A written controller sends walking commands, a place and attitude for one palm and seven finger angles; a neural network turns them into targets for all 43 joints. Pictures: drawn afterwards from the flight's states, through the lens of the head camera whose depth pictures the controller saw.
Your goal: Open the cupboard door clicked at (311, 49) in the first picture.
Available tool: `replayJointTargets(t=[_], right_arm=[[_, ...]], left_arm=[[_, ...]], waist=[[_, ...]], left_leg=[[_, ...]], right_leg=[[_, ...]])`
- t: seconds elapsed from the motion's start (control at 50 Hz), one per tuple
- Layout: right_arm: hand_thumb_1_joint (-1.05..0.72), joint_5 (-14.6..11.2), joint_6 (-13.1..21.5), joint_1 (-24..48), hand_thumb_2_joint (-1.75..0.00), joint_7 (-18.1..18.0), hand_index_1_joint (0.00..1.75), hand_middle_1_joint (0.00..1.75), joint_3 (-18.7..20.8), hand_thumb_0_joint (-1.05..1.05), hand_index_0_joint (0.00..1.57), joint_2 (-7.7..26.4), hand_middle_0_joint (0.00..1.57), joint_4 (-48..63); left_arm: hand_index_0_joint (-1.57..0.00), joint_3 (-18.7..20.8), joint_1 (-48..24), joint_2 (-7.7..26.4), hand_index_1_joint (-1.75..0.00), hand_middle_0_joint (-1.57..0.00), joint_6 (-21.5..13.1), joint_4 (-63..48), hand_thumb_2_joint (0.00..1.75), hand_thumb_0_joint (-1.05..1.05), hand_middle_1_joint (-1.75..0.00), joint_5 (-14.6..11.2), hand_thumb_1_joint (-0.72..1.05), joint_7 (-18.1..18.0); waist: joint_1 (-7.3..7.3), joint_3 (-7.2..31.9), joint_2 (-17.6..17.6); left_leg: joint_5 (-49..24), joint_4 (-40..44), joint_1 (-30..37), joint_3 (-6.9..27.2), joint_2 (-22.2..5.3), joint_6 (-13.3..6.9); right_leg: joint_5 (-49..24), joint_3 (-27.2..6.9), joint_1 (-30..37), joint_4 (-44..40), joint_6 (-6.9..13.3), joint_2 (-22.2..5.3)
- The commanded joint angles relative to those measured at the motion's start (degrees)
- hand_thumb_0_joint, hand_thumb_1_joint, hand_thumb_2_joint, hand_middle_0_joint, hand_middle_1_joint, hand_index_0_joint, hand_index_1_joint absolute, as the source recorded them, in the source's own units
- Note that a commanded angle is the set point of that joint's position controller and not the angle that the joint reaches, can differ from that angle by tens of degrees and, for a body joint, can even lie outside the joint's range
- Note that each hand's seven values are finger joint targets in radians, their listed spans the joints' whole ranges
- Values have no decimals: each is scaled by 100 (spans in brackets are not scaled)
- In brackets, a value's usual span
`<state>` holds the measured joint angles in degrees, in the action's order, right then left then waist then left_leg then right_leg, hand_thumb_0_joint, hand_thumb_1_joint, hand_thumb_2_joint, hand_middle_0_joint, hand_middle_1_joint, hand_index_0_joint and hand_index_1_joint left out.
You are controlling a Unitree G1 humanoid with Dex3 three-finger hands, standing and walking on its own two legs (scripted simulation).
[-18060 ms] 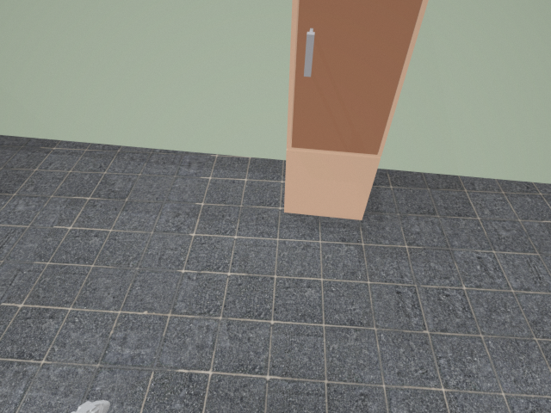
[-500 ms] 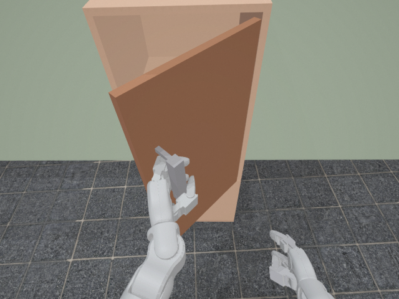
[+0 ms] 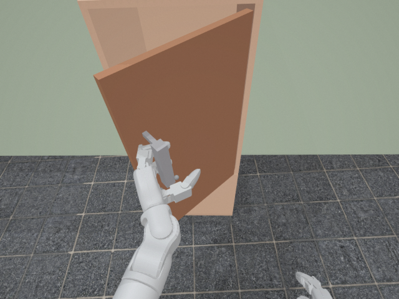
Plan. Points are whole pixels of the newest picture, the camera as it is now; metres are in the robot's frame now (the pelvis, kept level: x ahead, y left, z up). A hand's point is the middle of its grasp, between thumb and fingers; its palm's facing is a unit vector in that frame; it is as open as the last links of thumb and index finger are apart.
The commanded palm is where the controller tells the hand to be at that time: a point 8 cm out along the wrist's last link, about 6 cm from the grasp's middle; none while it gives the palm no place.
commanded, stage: open thumb and fingers to let go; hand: left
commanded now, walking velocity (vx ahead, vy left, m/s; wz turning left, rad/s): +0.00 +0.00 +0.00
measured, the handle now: (158, 159) +0.38 +0.11 +0.08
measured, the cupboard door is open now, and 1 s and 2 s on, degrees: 43 46 46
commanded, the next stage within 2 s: slide the hand sideways off the handle in 0.44 s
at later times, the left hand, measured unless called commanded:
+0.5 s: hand (176, 175) +0.34 +0.06 +0.08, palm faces +0.36 -0.93 -0.05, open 15.0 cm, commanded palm +0.30 +0.10 +0.07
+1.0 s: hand (174, 192) +0.30 +0.06 +0.07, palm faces -0.08 -1.00 +0.00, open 16.3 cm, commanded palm +0.27 +0.12 +0.07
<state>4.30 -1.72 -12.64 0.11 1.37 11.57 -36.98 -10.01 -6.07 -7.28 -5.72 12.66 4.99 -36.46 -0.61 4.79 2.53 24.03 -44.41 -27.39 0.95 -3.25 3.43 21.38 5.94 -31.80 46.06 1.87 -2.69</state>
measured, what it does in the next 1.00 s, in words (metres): stands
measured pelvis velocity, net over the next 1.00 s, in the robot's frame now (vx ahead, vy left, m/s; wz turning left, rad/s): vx -0.02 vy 0.04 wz -0.03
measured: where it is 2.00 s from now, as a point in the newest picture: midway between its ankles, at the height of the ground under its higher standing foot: outside the picture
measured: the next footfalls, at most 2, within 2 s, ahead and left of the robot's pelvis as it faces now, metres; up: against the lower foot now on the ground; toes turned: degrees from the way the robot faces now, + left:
none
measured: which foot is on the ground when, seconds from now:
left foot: down 0.00-1.00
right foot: down 0.00-1.00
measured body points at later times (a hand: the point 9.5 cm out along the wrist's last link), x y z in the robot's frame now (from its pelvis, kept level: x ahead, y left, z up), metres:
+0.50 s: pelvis -0.03 +0.03 -0.01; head +0.00 +0.01 +0.44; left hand +0.31 +0.11 +0.08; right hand +0.15 -0.18 -0.12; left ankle -0.02 +0.16 -0.71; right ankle +0.02 -0.10 -0.71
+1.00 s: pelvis -0.02 +0.04 +0.00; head +0.01 +0.02 +0.45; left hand +0.30 +0.12 +0.08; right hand +0.11 -0.19 -0.11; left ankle -0.02 +0.16 -0.71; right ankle +0.02 -0.10 -0.71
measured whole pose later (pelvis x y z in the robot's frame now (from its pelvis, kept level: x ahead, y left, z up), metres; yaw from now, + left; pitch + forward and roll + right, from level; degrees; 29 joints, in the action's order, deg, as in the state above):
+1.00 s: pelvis -0.02 +0.04 +0.00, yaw -2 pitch +6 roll +1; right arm 1.1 4.5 -16.3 1.0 -1.2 12.0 -33.0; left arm -10.1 -8.6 -1.8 -15.0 18.2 -1.4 -10.0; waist 0.0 2.7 1.4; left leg 23.0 -45.5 -28.3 -2.4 -1.2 0.6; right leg 18.4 2.2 -33.3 46.0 -0.7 -4.3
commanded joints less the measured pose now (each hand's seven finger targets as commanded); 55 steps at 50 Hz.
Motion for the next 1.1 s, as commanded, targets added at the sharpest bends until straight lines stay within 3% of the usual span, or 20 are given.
replayJointTargets(t=[0.0, 0.02, 0.06, 0.18, 0.26, 0.32, 0.4, 0.46, 0.52, 0.54, 0.56, 0.58, 0.62, 0.66, 0.7, 0.74, 0.76, 0.84, 0.92, 1.08], right_arm=[[-90, 2, 391, 708, -90, -39, 30, 30, 119, 0, 20, 340, 20, 901], [-90, 1, 399, 680, -90, -41, 30, 30, 126, 0, 20, 367, 20, 887], [-90, -21, 415, 732, -90, -44, 30, 30, 119, 0, 20, 352, 20, 868], [-90, -3, 455, 765, -90, -66, 30, 30, 83, 0, 20, 355, 20, 779], [-90, 12, 472, 768, -90, -31, 30, 30, 76, 0, 20, 358, 20, 744], [-90, 47, 474, 735, -90, -29, 30, 30, 91, 0, 20, 393, 20, 728], [-90, 40, 426, 779, -90, -45, 30, 30, 65, 0, 20, 351, 20, 709], [-90, 29, 409, 820, -90, -49, 30, 30, 37, 0, 20, 349, 20, 656], [-90, 52, 422, 833, -90, -48, 30, 30, 45, 0, 20, 363, 20, 644], [-90, 35, 352, 295, -90, -98, 30, 30, 75, 0, 20, 495, 20, 523], [-90, -34, 390, 280, -90, -161, 30, 30, 96, 0, 20, 509, 20, 729], [-90, -74, 433, 296, -90, -202, 30, 30, 73, 0, 20, 512, 20, 802], [-90, -217, 559, 226, -90, -259, 30, 30, 15, 0, 20, 536, 20, 915], [-90, -374, 693, 242, -90, -313, 30, 30, -62, 0, 20, 539, 20, 1018], [-90, -456, 799, 253, -90, -320, 30, 30, -108, 0, 20, 560, 20, 1043], [-90, -450, 893, 236, -90, -254, 30, 30, -112, 0, 20, 590, 20, 1086], [-90, -435, 924, 219, -90, -206, 30, 30, -93, 0, 20, 595, 20, 1093], [-90, -344, 969, 120, -90, -29, 30, 30, -25, 0, 20, 640, 20, 1217], [-90, -335, 919, 173, -90, 53, 30, 30, -4, 0, 20, 632, 20, 1352], [-90, -343, 805, 300, -90, -36, 30, 30, -40, 0, 20, 551, 20, 1485]], left_arm=[[-30, -97, -1642, -584, -120, -30, -504, -1095, 30, 0, -120, 218, -50, -123], [-30, -55, -1696, -530, -120, -30, -517, -1002, 30, 0, -120, 231, -50, -135], [-29, -39, -1854, -552, -115, -29, -539, -917, 30, 0, -115, 193, -50, -148], [-24, -32, -2462, -629, -85, -24, -606, -489, 30, 0, -85, 189, -50, -256], [-21, -103, -2764, -767, -65, -21, -623, -161, 30, 0, -65, 280, -50, -344], [-18, 25, -2986, -651, -50, -18, -624, -53, 30, 0, -50, 287, -50, -405], [-15, 19, -3189, -735, -30, -15, -582, 83, 30, 0, -30, 211, -50, -442], [-15, -79, -3380, -862, -30, -15, -543, 261, 30, 0, -30, 215, -50, -457], [-15, -44, -3541, -817, -30, -15, -559, 264, 30, 0, -30, 258, -50, -509], [-15, -1294, -3146, -456, -30, -15, -774, 191, 30, 0, -30, 856, -50, 671], [-15, -892, -3429, -61, -30, -15, -1051, -128, 30, 0, -30, 665, -50, 1278], [-15, -938, -3548, 44, -30, -15, -1245, -375, 30, 0, -30, 542, -50, 1747], [-15, -1129, -3530, -13, -30, -15, -1445, -330, 30, 0, -30, 144, -50, 2648], [-15, -948, -3556, -80, -30, -15, -1405, -206, 30, 0, -30, -514, -50, 3183], [-15, -580, -3434, -51, -30, -15, -1240, 35, 30, 0, -30, -933, -50, 3203], [-15, -412, -3197, -72, -30, -15, -1158, 46, 30, 0, -30, -1009, -50, 3019], [-15, -371, -3083, -86, -30, -15, -1149, 16, 30, 0, -30, -979, -50, 2910], [-15, -192, -2229, 192, -30, -15, -1292, -349, 30, 0, -30, -723, -50, 2678], [-15, -95, -1519, 440, -30, -15, -1369, -797, 30, 0, -30, -526, -50, 2698], [-15, 155, -836, 796, -30, -15, -1216, -1589, 30, 0, -30, -529, -50, 2751]], waist=[[17, 1425, -828], [11, 1459, -990], [13, 1362, -798], [-52, 1302, -799], [-66, 1305, -644], [-59, 1552, -807], [-65, 1505, -831], [-112, 1293, -812], [-98, 1432, -780], [-525, 1293, -1169], [-387, 1631, -955], [-344, 1788, -701], [-428, 1532, -444], [-414, 1314, -356], [-317, 1075, -497], [-194, 1074, -609], [-167, 1059, -522], [3, 1335, -884], [161, 1253, -679], [144, 1097, -701]], left_leg=[[-1203, 312, -74, -232, 445, -334], [-1176, 341, -101, -208, 444, -338], [-1010, 358, -99, -243, 451, -336], [-756, 409, -121, -225, 446, -345], [-749, 437, -148, -176, 404, -313], [-850, 392, -165, -163, 400, -319], [-780, 398, -209, -159, 400, -309], [-640, 416, -276, -115, 390, -291], [-621, 391, -267, -106, 404, -296], [-806, 315, -16, -95, 351, -403], [-989, 253, -8, -126, 384, -438], [-961, 241, 83, -131, 406, -448], [-721, 340, 231, -76, 402, -444], [-336, 507, 262, -1, 407, -409], [8, 683, 120, 43, 418, -357], [-15, 793, 88, 84, 417, -326], [-89, 784, 98, 52, 417, -321], [-674, 740, 100, -55, 370, -343], [-899, 753, 48, -133, 358, -337], [-766, 722, 37, -238, 399, -382]], right_leg=[[-1159, -462, 1198, -994, -81, 49], [-1083, -449, 1222, -1011, -81, 55], [-770, -465, 1093, -1065, -70, 58], [-288, -391, 852, -1060, -55, 98], [-334, -241, 660, -830, -8, 156], [-470, -233, 710, -763, -10, 177], [-399, -211, 659, -741, -11, 180], [-258, -165, 469, -687, -2, 176], [-237, -168, 443, -656, 10, 188], [-798, -291, 332, -610, 19, 177], [-1122, -313, 484, -539, 38, 140], [-1163, -363, 601, -487, 31, 115], [-945, -317, 483, -511, 39, 127], [-532, -253, 402, -619, 15, 179], [-161, -188, 390, -715, -20, 212], [-134, -113, 429, -656, -26, 212], [-185, -112, 411, -649, -32, 211], [-624, -137, 768, -644, -32, 202], [-858, -182, 953, -602, 12, 206], [-864, -302, 1134, -758, -46, 204]])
